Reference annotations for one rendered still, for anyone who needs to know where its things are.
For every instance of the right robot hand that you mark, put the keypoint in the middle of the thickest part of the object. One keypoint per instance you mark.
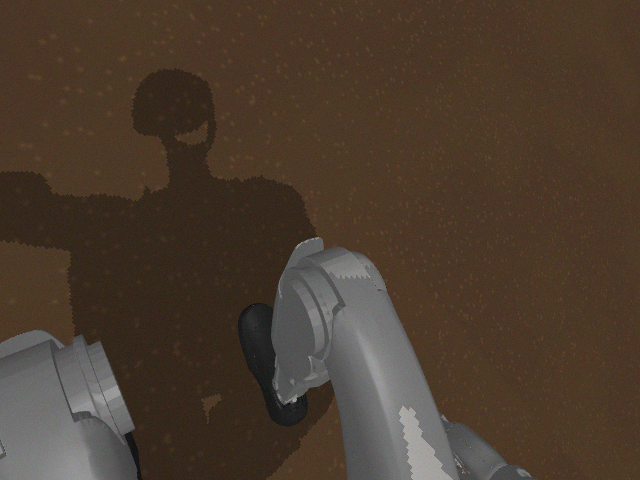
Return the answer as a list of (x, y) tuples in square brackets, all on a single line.
[(471, 452)]

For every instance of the left robot foot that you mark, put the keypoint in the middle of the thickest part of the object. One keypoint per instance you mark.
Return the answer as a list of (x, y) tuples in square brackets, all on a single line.
[(134, 451)]

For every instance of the right robot foot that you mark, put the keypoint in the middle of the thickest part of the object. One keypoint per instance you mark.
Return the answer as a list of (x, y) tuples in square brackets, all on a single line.
[(254, 329)]

